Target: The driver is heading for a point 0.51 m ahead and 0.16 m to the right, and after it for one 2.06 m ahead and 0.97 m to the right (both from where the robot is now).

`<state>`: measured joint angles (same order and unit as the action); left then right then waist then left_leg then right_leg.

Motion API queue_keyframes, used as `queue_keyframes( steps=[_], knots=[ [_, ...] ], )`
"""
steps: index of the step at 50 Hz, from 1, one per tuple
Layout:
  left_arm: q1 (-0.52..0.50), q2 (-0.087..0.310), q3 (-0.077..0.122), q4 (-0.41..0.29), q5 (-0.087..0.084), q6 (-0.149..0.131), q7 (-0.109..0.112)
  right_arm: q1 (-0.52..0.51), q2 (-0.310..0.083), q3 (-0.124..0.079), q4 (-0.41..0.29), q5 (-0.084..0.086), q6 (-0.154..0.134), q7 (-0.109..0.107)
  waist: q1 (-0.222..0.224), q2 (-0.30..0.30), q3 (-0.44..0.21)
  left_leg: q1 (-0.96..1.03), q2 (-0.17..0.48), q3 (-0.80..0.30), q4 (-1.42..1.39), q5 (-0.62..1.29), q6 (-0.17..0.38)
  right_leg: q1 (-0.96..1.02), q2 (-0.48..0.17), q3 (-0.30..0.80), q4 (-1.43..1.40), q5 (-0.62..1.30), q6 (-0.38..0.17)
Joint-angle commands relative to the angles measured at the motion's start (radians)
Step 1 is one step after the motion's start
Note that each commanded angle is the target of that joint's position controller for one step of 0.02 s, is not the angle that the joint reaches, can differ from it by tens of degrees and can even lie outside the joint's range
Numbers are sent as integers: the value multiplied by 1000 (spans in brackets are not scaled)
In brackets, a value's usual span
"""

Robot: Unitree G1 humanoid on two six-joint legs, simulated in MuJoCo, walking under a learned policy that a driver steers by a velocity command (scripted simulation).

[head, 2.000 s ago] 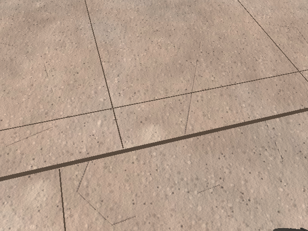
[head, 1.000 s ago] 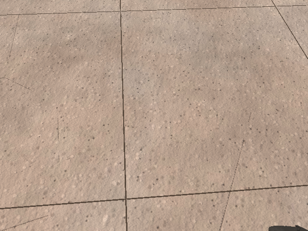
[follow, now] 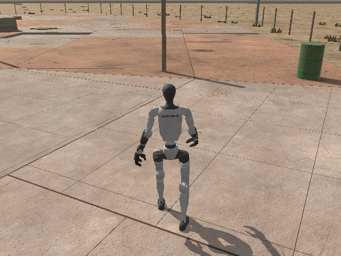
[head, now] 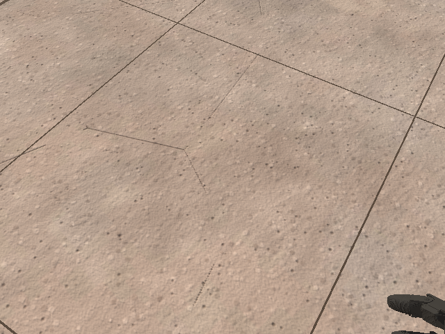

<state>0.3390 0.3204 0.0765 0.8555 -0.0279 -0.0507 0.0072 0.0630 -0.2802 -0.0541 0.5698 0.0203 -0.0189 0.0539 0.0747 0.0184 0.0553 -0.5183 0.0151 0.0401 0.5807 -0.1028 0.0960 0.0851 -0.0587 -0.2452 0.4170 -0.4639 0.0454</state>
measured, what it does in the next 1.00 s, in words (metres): walks ahead, turning right: right foot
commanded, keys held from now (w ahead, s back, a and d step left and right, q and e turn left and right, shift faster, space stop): w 0.10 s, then w+e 0.90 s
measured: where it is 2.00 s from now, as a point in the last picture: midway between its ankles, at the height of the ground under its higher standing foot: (357, 173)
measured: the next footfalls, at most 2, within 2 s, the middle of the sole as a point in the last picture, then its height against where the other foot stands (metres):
right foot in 0.54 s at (292, 324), level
left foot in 1.02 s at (249, 224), level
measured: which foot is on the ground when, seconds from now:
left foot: down 0.00-0.56, up 0.58-1.00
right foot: down 0.00-0.02, up 0.04-0.52, down 0.54-1.00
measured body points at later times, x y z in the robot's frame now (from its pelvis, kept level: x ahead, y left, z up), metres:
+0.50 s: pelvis +0.28 -0.01 +0.01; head +0.31 -0.02 +0.46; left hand +0.48 +0.21 -0.09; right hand +0.31 -0.31 -0.11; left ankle +0.13 +0.09 -0.72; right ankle +0.44 -0.14 -0.70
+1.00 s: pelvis +0.58 -0.06 +0.01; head +0.60 -0.07 +0.46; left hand +0.73 +0.20 -0.09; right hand +0.71 -0.37 -0.06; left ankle +0.76 +0.01 -0.71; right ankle +0.44 -0.13 -0.72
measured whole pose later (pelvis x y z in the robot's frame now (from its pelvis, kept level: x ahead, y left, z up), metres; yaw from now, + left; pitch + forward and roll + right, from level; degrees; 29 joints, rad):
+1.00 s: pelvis +0.58 -0.06 +0.01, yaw -23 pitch +2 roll -1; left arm 0.37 0.31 0.07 0.73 -0.02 -0.03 0.01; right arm 0.05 -0.29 -0.03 0.67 0.00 -0.11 0.02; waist 0.08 0.03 0.01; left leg -0.49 0.00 -0.09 0.47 -0.02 -0.03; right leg -0.09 0.11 0.22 0.47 -0.40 -0.05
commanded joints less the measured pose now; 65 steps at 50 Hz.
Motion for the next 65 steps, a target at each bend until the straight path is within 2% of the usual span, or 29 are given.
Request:
queue_keyframes(
  steps=[1,2,3,4,5,7,11,17,22,25,27,28,29,30,31,32,33,34,37,42,47,50,51,52,53,54,56,59,65],
  knots=[
    [37,50,-12,-115,44,-20,-1,370,-309,-113,27,4,2,-37,-166,197,-298,886,214,-465,-60,-72,223,-649,-29,44,761,228,-46],
    [24,63,-23,-117,32,-54,-14,385,-275,-93,-1,3,-14,-32,-177,178,-481,964,355,-865,-229,-195,328,-784,73,272,941,-141,-39],
    [-85,143,3,-136,-16,-68,-25,361,-206,-70,19,-9,-26,-24,-207,86,-358,883,321,-714,-264,-180,262,-870,17,324,964,-60,-50],
    [-129,130,-5,-155,-22,-77,-25,308,-188,-62,25,-8,-34,-23,-176,67,-230,731,281,-569,-270,-109,224,-873,-24,306,897,21,-62],
    [-138,119,-5,-144,0,-78,-17,238,-158,-52,26,-8,-37,-24,-134,13,-159,590,239,-463,-279,-13,191,-830,-64,298,819,87,-57],
    [-77,114,-1,-113,9,-52,-18,164,-111,-34,18,-25,-47,-27,-71,55,-122,421,196,-342,-336,122,171,-701,-103,304,751,165,-43],
    [-88,65,-10,-100,12,-12,-13,177,-129,-38,71,-31,-78,-35,-62,35,-64,340,186,-189,-423,198,168,-724,-107,301,641,306,-3],
    [-238,25,-23,-139,5,-23,-33,211,-145,-38,129,-34,-82,-51,-129,31,7,393,172,-22,-470,135,98,-731,-49,289,302,611,-17],
    [-322,21,-27,-197,8,-26,-66,261,-159,-48,186,-16,-57,-58,-157,18,40,596,242,20,-403,242,77,-808,-23,262,181,513,-71],
    [-262,57,-10,-214,13,-20,-78,232,-196,-60,185,-11,-32,-74,-103,62,-30,660,247,60,-229,673,37,-692,47,181,179,344,-126],
    [-17,141,38,-166,12,-13,-64,213,-194,-54,176,-11,-17,-89,33,42,-177,547,187,118,133,798,-19,-331,122,163,130,367,-187],
    [117,248,69,-152,7,-3,-45,275,-138,-31,149,-40,-30,-92,53,-132,-303,260,116,128,477,406,-68,9,-72,462,148,422,-283],
    [88,259,64,-171,-5,-10,-46,332,-42,4,122,-46,-62,-70,-22,-304,-422,-127,-113,-18,798,-449,-128,294,-271,1030,-28,210,-475],
    [104,181,42,-178,2,-13,-47,235,-137,-15,118,-8,-99,-49,50,-182,-424,-237,-50,-179,847,-435,-96,307,-261,1037,-109,99,-431],
    [65,142,32,-181,10,-16,-42,146,-153,-16,86,21,-116,-39,49,-122,-284,-278,-6,-160,805,-359,-74,192,-228,893,-116,123,-384],
    [5,132,27,-191,13,-19,-41,114,-137,-11,75,6,-125,-43,4,-19,-174,-260,35,-147,705,-298,-71,30,-191,789,-127,234,-361],
    [-49,103,19,-205,17,-21,-37,107,-147,-20,78,-20,-121,-51,-31,-10,-135,-196,67,-145,611,-258,-78,-82,-160,714,-138,349,-346],
    [-78,94,13,-222,26,-19,-32,125,-146,-23,80,-28,-111,-51,-61,-38,-113,-135,78,-145,578,-237,-88,-164,-132,674,-158,428,-346],
    [-90,112,19,-228,20,-20,-19,154,-114,-17,84,-38,-84,-56,-90,-55,-87,-91,77,-111,446,-195,-140,-285,-99,584,-190,568,-355],
    [-38,143,31,-205,7,-4,6,-23,-64,5,47,-33,-84,-52,-23,-90,-59,7,11,-85,70,138,-179,-379,-11,488,-174,468,-276],
    [19,135,33,-181,-1,13,12,-81,-114,-14,29,-13,-104,-36,-12,-118,-66,64,-18,-132,-84,126,-150,-265,-61,624,-73,353,-241],
    [-12,105,27,-193,7,18,11,61,-155,-41,63,-14,-118,-40,-99,-143,-109,263,-9,-114,-149,53,-85,-261,-34,653,69,397,-194],
    [-14,49,6,-207,16,14,6,185,-197,-56,75,-32,-122,-48,-157,-81,-222,483,113,-218,-132,6,-26,-340,20,590,286,346,-159],
    [104,-17,-16,-235,-1,5,6,303,-286,-80,100,-50,-111,-52,-135,187,-370,838,342,-616,-183,-198,129,-663,166,437,624,37,-84],
    [121,48,-11,-234,-10,1,7,323,-235,-72,114,-24,-102,-43,-138,276,-360,857,414,-856,-268,-439,164,-838,116,423,805,-129,-67],
    [45,124,10,-228,-10,5,7,274,-163,-52,101,-18,-97,-46,-158,159,-224,744,372,-731,-291,-485,122,-887,69,430,874,-42,-59],
    [-61,120,16,-251,10,12,5,193,-113,-33,101,-28,-84,-50,-139,68,-80,533,287,-473,-315,-247,77,-857,9,383,835,86,-50],
    [-55,66,14,-259,-2,26,-9,165,-90,-26,121,-30,-91,-54,-100,111,-46,411,230,-285,-381,-83,70,-777,-39,354,762,153,-45],
    [-151,26,-1,-294,6,29,-22,173,-150,-45,170,-27,-91,-56,-111,53,-26,445,238,-79,-426,131,89,-817,-56,327,521,363,-25]
  ],
)
Keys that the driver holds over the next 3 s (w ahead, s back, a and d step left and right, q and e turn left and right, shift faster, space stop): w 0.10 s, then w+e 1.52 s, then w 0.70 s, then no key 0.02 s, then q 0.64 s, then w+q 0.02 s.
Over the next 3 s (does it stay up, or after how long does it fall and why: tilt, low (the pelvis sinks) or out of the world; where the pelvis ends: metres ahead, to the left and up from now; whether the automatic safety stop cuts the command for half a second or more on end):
stays up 1.26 -0.62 0.01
